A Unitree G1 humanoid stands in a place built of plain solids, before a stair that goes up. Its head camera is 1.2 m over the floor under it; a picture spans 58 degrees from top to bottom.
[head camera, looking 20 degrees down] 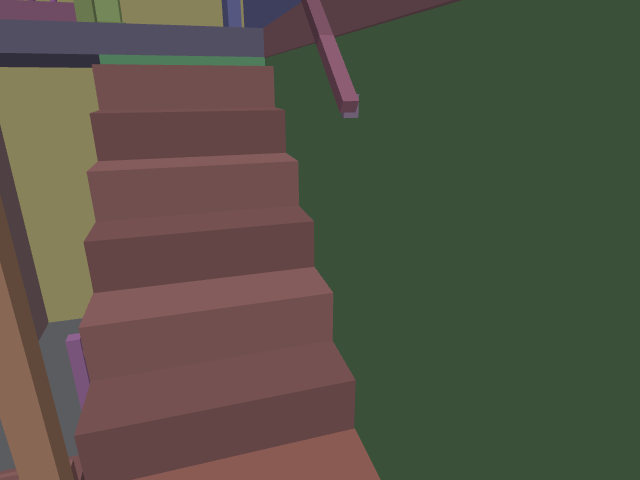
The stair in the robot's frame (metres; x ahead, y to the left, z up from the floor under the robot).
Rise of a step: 0.21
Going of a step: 0.26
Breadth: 0.90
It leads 17 degrees to the left of straight ahead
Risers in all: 7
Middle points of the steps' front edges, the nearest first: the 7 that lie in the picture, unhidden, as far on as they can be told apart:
1.14 0.30 0.21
1.39 0.38 0.43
1.64 0.45 0.64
1.90 0.53 0.86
2.15 0.61 1.07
2.40 0.68 1.28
2.65 0.76 1.50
